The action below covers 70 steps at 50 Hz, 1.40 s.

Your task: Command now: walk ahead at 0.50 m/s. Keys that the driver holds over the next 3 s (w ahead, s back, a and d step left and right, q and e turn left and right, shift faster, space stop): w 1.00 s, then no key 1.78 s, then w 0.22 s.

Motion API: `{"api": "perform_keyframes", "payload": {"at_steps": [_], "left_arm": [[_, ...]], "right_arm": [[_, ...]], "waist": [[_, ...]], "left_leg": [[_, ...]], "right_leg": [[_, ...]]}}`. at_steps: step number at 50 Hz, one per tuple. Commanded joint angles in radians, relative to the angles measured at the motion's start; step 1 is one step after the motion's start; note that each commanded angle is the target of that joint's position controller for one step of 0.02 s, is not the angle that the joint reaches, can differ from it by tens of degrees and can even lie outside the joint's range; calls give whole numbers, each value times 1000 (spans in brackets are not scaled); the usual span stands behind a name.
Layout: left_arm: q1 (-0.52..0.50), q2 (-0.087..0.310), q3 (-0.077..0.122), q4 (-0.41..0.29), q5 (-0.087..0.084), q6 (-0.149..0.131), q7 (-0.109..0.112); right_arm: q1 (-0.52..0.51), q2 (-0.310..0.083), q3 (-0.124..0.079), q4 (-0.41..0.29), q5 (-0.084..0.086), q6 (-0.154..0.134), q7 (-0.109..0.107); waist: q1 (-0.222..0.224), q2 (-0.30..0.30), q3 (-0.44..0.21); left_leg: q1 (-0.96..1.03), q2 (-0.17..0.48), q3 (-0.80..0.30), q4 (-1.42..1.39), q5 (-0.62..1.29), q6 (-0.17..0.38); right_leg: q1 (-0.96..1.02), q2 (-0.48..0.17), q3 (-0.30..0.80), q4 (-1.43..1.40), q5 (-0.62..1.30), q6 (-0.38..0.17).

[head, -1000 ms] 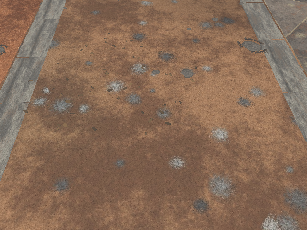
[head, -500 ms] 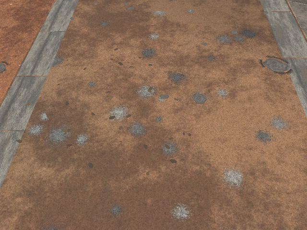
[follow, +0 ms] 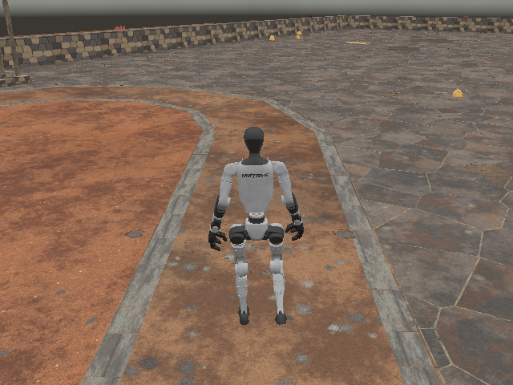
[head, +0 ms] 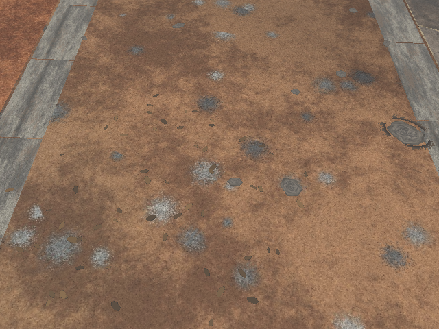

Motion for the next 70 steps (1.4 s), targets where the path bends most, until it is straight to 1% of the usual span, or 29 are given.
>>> {"api": "perform_keyframes", "payload": {"at_steps": [1,4,10,16,19,21,22,23,24,25,26,27,28,30,32,38,44,47,49,50,51,52,53,54,55,57,62,67,70], "left_arm": [[41,58,25,-51,7,8,11],[-26,59,31,-77,15,23,16],[-233,34,24,-138,17,13,1],[-396,31,9,-200,4,-1,-32],[-363,60,16,-206,2,-11,-46],[-152,122,50,-145,7,-14,-41],[42,185,73,-95,16,-13,-32],[172,286,98,-68,30,-7,-27],[173,209,72,-65,23,-3,-28],[80,156,53,-78,15,-4,-27],[-13,121,41,-102,16,-3,-25],[-76,89,31,-108,23,-4,-30],[-106,63,22,-108,31,-9,-34],[-95,66,23,-92,32,-14,-37],[-63,100,30,-73,33,-18,-27],[27,124,33,-37,21,-6,0],[114,140,43,17,7,13,7],[88,161,52,20,4,27,12],[57,134,41,8,8,36,12],[80,94,23,-17,30,36,13],[197,-34,-11,-11,23,13,3],[134,80,13,-1,3,-8,1],[54,120,24,-23,-12,-18,1],[20,115,25,-24,-6,-16,9],[0,109,33,-24,7,-6,17],[37,66,33,-16,11,24,21],[-38,28,22,-38,26,54,29],[-140,52,24,-48,21,73,26],[-136,57,28,-37,33,70,24]], "right_arm": [[23,-77,-11,-25,-9,-16,4],[77,-123,-21,3,-8,-20,-12],[174,-136,-18,38,4,-4,-38],[272,-148,-25,89,12,19,-43],[251,-165,-35,94,16,31,-49],[203,-166,-33,82,16,39,-49],[193,-137,-20,63,7,38,-48],[307,-20,16,50,-1,18,-36],[294,-48,12,67,14,-10,-28],[197,-135,-12,38,42,-26,-24],[128,-142,-13,20,47,-31,-28],[94,-131,-18,16,34,-25,-35],[109,-117,-25,21,24,-10,-41],[150,-67,-22,32,19,16,-45],[112,-67,-26,16,13,27,-49],[-104,-52,-21,-49,7,20,-36],[-253,-58,-9,-105,20,9,-7],[-195,-97,-21,-102,22,-2,4],[71,-173,-63,-20,15,-3,-4],[252,-257,-84,14,4,-1,-14],[265,-297,-86,28,-4,1,-5],[222,-201,-58,12,4,-3,-4],[131,-159,-44,-9,1,-6,-8],[50,-135,-33,-25,-4,-7,-6],[8,-107,-26,-26,-7,-7,-3],[-1,-75,-14,-7,-23,-9,-3],[-23,-120,-14,22,-22,4,-36],[19,-127,-11,65,-15,31,-44],[0,-107,-3,77,3,46,-47]], "waist": [[19,111,-61],[18,86,-16],[-40,84,21],[-89,84,71],[-45,110,43],[71,119,-86],[143,73,-222],[116,-166,-382],[121,-197,-442],[109,-147,-282],[80,-76,-180],[49,-22,-103],[11,-35,-73],[-18,-53,-56],[-24,-40,-27],[30,-32,20],[69,-32,66],[18,-56,28],[-107,-35,-133],[-148,119,-291],[-70,376,-385],[-95,247,-335],[-79,190,-221],[-41,88,-167],[-16,63,-123],[29,100,-117],[49,108,-119],[5,114,-105],[34,97,-80]], "left_leg": [[152,255,-295,-303,71,161],[145,251,-234,-344,155,177],[225,216,-144,-358,186,131],[406,276,-144,-294,208,130],[457,303,-144,-210,378,107],[411,246,-93,21,676,71],[232,193,-56,277,545,38],[-190,19,-18,692,56,-40],[-331,-17,-171,850,-412,-32],[-419,50,-182,906,-368,-12],[-408,108,-149,869,-271,-4],[-367,142,-131,799,-203,-8],[-300,173,-137,739,-156,-8],[-232,185,-127,682,-120,-18],[-277,192,-120,610,-53,-35],[-330,163,-91,255,232,-59],[-338,130,-80,86,188,-35],[-216,95,-53,47,79,4],[166,50,-19,36,85,53],[473,258,-271,45,89,121],[725,441,-734,-108,9,275],[674,413,-715,-137,67,239],[543,389,-541,-121,270,202],[404,351,-407,-121,465,182],[293,318,-317,-138,562,170],[182,281,-231,-177,652,161],[121,229,-90,-199,745,154],[156,234,-100,-198,548,141],[148,214,-119,-131,353,104]], "right_leg": [[-156,-101,43,-25,98,-5],[-235,-112,34,-137,200,21],[-280,-78,-2,-473,465,38],[-316,-41,-24,-639,400,20],[-216,-10,-43,-683,296,-19],[102,58,-96,-713,297,-65],[418,-39,11,-672,329,-120],[829,-305,466,-723,203,-283],[864,-358,709,-867,135,-309],[734,-319,561,-881,111,-249],[570,-278,415,-905,165,-212],[419,-236,317,-945,233,-192],[322,-197,244,-980,266,-171],[233,-174,183,-1031,300,-179],[217,-171,141,-1062,347,-193],[276,-139,45,-1087,368,-154],[435,-200,39,-1028,360,-141],[486,-222,41,-933,537,-114],[398,-135,-30,-620,756,-66],[178,-61,-84,-273,440,-25],[-182,129,-19,21,-210,31],[-267,78,101,134,-241,21],[-294,39,82,150,-171,14],[-241,-13,52,109,-99,22],[-195,-39,40,49,-64,30],[-82,-59,37,-31,-23,34],[-5,-50,9,-359,162,64],[57,-26,-1,-542,239,63],[149,-10,-17,-716,298,32]]}}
